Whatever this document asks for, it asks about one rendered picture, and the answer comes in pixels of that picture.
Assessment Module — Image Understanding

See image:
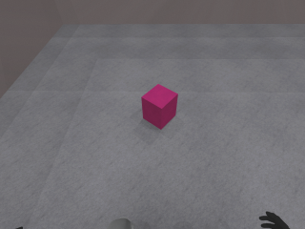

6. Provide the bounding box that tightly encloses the right robot hand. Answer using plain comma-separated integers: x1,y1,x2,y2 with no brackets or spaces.
259,211,290,229

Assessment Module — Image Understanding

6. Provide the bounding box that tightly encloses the carton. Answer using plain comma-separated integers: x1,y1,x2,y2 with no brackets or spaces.
141,84,178,130

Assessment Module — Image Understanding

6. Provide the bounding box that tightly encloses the left robot thigh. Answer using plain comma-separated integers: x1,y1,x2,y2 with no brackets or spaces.
106,219,135,229

